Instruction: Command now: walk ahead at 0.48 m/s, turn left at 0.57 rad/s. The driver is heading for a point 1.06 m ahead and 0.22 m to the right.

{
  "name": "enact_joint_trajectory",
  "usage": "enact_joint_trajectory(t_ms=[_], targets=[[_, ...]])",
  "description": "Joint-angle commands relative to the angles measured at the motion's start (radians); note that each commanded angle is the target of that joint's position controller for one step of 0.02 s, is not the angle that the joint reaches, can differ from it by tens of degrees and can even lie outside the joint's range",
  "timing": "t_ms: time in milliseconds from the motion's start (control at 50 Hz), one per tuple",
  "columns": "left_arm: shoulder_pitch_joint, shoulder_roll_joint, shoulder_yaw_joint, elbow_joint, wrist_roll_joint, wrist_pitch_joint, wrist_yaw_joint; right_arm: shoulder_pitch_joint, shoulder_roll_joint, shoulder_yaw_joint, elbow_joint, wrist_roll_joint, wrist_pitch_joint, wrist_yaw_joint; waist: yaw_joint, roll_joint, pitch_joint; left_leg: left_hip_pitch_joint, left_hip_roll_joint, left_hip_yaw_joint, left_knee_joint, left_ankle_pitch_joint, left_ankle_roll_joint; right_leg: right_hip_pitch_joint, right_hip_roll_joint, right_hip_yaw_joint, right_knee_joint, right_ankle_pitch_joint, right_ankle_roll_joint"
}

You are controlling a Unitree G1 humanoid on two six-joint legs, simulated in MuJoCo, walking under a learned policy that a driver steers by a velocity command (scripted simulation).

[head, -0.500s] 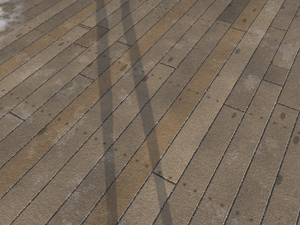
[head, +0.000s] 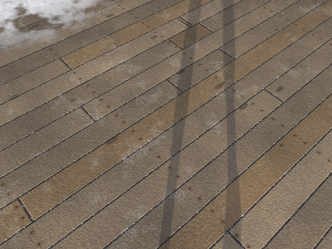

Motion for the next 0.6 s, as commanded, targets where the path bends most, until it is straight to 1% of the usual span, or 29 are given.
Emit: enact_joint_trajectory(t_ms=[20, 40, 80, 100, 140, 160, 180, 200, 240, 280, 300, 320, 340, 360, 380, 400, 420, 440, 460, 480, 500, 540, 560, 580, 600], targets=[[0.051, 0.101, 0.033, -0.055, 0.02, 0.008, 0.003, -0.034, -0.151, -0.044, -0.077, 0.004, -0.029, -0.016, 0.028, 0.093, -0.078, 0.074, 0.237, -0.312, -0.285, 0.052, 0.184, -0.098, -0.024, 0.019, -0.072, 0.099, 0.025], [0.012, 0.092, 0.03, -0.07, 0.022, 0.012, 0.005, -0.017, -0.157, -0.046, -0.069, 0.005, -0.03, -0.023, 0.019, 0.084, -0.059, 0.064, 0.229, -0.295, -0.292, 0.071, 0.182, -0.123, -0.017, 0.015, -0.128, 0.146, 0.039], [-0.079, 0.074, 0.023, -0.099, 0.022, 0.009, 0.005, 0.025, -0.161, -0.047, -0.05, 0.009, -0.027, -0.035, -0.012, 0.08, -0.034, 0.071, 0.211, -0.274, -0.287, 0.093, 0.164, -0.153, 0.002, 0.018, -0.272, 0.263, 0.058], [-0.118, 0.063, 0.019, -0.109, 0.021, 0.005, 0.002, 0.04, -0.163, -0.048, -0.042, 0.011, -0.024, -0.04, -0.026, 0.086, -0.03, 0.069, 0.197, -0.26, -0.278, 0.092, 0.148, -0.139, 0.017, 0.018, -0.352, 0.321, 0.062], [-0.161, 0.038, 0.005, -0.108, 0.013, -0.006, -0.014, 0.058, -0.154, -0.043, -0.023, 0.014, -0.023, -0.046, -0.051, 0.106, -0.034, 0.076, 0.186, -0.208, -0.277, 0.092, 0.121, -0.078, 0.036, -0.01, -0.494, 0.435, 0.06], [-0.194, 0.031, 0.0, -0.112, 0.007, -0.012, -0.023, 0.081, -0.155, -0.042, -0.01, 0.016, -0.025, -0.046, -0.071, 0.105, -0.027, 0.076, 0.196, -0.203, -0.281, 0.08, 0.117, -0.049, 0.042, -0.02, -0.529, 0.481, 0.055], [-0.222, 0.032, -0.001, -0.118, 0.001, -0.016, -0.031, 0.103, -0.158, -0.041, 0.004, 0.016, -0.026, -0.046, -0.085, 0.103, -0.017, 0.096, 0.211, -0.206, -0.278, 0.075, 0.118, -0.046, 0.043, -0.022, -0.554, 0.501, 0.046], [-0.246, 0.038, -0.001, -0.125, -0.004, -0.019, -0.037, 0.124, -0.159, -0.04, 0.016, 0.016, -0.026, -0.045, -0.096, 0.101, -0.007, 0.137, 0.23, -0.212, -0.267, 0.085, 0.119, -0.064, 0.043, -0.022, -0.577, 0.498, 0.033], [-0.281, 0.05, -0.001, -0.142, -0.007, -0.022, -0.05, 0.159, -0.163, -0.04, 0.038, 0.011, -0.019, -0.045, -0.108, 0.098, 0.006, 0.257, 0.276, -0.224, -0.231, 0.159, 0.117, -0.129, 0.046, -0.026, -0.615, 0.431, -0.002], [-0.285, 0.059, 0.0, -0.153, -0.011, -0.022, -0.06, 0.175, -0.172, -0.043, 0.055, 0.008, -0.009, -0.046, -0.101, 0.103, 0.007, 0.359, 0.313, -0.221, -0.192, 0.285, 0.104, -0.158, 0.057, -0.038, -0.635, 0.321, -0.041], [-0.26, 0.066, 0.003, -0.151, -0.013, -0.02, -0.063, 0.169, -0.178, -0.045, 0.059, 0.008, -0.005, -0.048, -0.083, 0.111, -0.006, 0.39, 0.316, -0.203, -0.157, 0.404, 0.091, -0.128, 0.072, -0.05, -0.642, 0.266, -0.062], [-0.208, 0.084, 0.012, -0.141, -0.012, -0.018, -0.062, 0.155, -0.187, -0.046, 0.057, 0.006, -0.001, -0.05, -0.052, 0.125, -0.046, 0.407, 0.305, -0.177, -0.091, 0.61, 0.077, -0.047, 0.104, -0.075, -0.641, 0.216, -0.086], [-0.095, 0.113, 0.029, -0.112, -0.011, -0.016, -0.058, 0.135, -0.191, -0.045, 0.053, 0.002, 0.005, -0.052, 0.013, 0.124, -0.13, 0.404, 0.273, -0.134, 0.047, 0.818, 0.061, 0.11, 0.145, -0.108, -0.655, 0.223, -0.118], [0.057, 0.152, 0.045, -0.081, -0.007, -0.013, -0.053, 0.114, -0.179, -0.035, 0.037, -0.006, 0.008, -0.057, 0.092, 0.104, -0.246, 0.3, 0.239, -0.092, 0.248, 0.813, 0.031, 0.362, 0.097, -0.048, -0.641, 0.287, -0.168], [0.18, 0.247, 0.068, -0.073, 0.006, -0.01, -0.051, 0.202, -0.111, -0.011, 0.006, -0.022, -0.006, -0.054, 0.079, -0.083, -0.409, -0.05, 0.118, -0.044, 0.612, 0.443, -0.039, 0.768, -0.13, 0.344, -0.616, 0.266, -0.316], [0.222, 0.2, 0.062, -0.045, -0.022, -0.003, -0.055, 0.226, -0.083, 0.003, 0.014, -0.021, -0.025, -0.047, 0.078, -0.248, -0.455, -0.314, -0.011, -0.06, 0.847, -0.32, -0.092, 0.931, -0.248, 0.713, -0.776, 0.103, -0.405], [0.186, 0.136, 0.041, -0.053, -0.032, 0.004, -0.05, 0.129, -0.163, -0.012, -0.014, 0.005, -0.048, -0.034, 0.101, -0.139, -0.335, -0.437, 0.057, -0.135, 0.9, -0.305, -0.079, 0.871, -0.227, 0.677, -0.823, -0.043, -0.352], [0.131, 0.12, 0.036, -0.07, -0.016, 0.013, -0.044, 0.025, -0.164, -0.01, -0.045, 0.025, -0.065, -0.025, 0.1, -0.052, -0.213, -0.461, 0.099, -0.117, 0.869, -0.237, -0.07, 0.736, -0.19, 0.554, -0.843, -0.017, -0.317], [0.09, 0.113, 0.032, -0.074, -0.005, 0.019, -0.043, -0.03, -0.149, -0.007, -0.059, 0.011, -0.076, -0.022, 0.071, 0.031, -0.106, -0.455, 0.127, -0.096, 0.782, -0.191, -0.07, 0.589, -0.147, 0.462, -0.872, 0.089, -0.302], [0.067, 0.098, 0.027, -0.082, 0.002, 0.018, -0.039, -0.03, -0.148, -0.013, -0.06, -0.01, -0.077, -0.023, 0.039, 0.038, -0.084, -0.407, 0.157, -0.094, 0.7, -0.149, -0.076, 0.509, -0.114, 0.405, -0.888, 0.186, -0.292], [0.051, 0.097, 0.025, -0.091, 0.005, 0.02, -0.036, -0.013, -0.136, -0.012, -0.061, -0.018, -0.074, -0.024, 0.014, 0.013, -0.078, -0.363, 0.165, -0.087, 0.654, -0.133, -0.09, 0.457, -0.085, 0.375, -0.907, 0.254, -0.292], [0.042, 0.103, 0.028, -0.089, -0.006, 0.022, -0.029, 0.013, -0.114, -0.008, -0.055, -0.023, -0.062, -0.027, -0.01, -0.024, -0.079, -0.329, 0.169, -0.064, 0.568, -0.128, -0.125, 0.39, -0.062, 0.321, -0.926, 0.339, -0.303], [0.048, 0.114, 0.031, -0.084, -0.01, 0.022, -0.024, -0.002, -0.103, -0.004, -0.061, -0.024, -0.057, -0.03, -0.01, -0.027, -0.071, -0.324, 0.165, -0.051, 0.512, -0.112, -0.143, 0.354, -0.053, 0.292, -0.932, 0.373, -0.305], [0.056, 0.131, 0.037, -0.078, -0.013, 0.023, -0.018, -0.04, -0.091, 0.001, -0.073, -0.025, -0.054, -0.033, -0.001, -0.028, -0.058, -0.32, 0.158, -0.041, 0.442, -0.065, -0.159, 0.321, -0.04, 0.263, -0.938, 0.387, -0.299], [0.065, 0.142, 0.041, -0.072, -0.015, 0.026, -0.012, -0.085, -0.079, 0.007, -0.084, -0.024, -0.053, -0.034, 0.012, -0.028, -0.05, -0.297, 0.149, -0.036, 0.36, 0.011, -0.168, 0.29, -0.017, 0.234, -0.937, 0.383, -0.282]])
